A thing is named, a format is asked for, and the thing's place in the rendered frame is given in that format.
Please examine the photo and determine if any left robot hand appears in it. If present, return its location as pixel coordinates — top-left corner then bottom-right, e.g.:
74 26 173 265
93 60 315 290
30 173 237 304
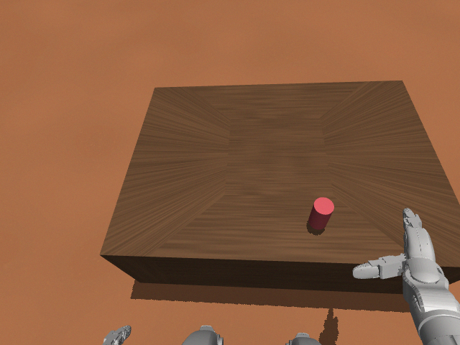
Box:
102 326 132 345

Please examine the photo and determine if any can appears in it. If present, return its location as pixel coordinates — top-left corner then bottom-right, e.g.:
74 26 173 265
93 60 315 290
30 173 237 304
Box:
308 197 334 230

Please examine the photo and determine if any right robot hand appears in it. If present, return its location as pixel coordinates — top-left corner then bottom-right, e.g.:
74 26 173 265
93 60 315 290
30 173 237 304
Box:
352 208 436 279

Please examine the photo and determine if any right robot arm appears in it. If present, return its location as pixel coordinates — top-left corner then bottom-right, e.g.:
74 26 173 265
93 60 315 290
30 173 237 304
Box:
402 257 460 345

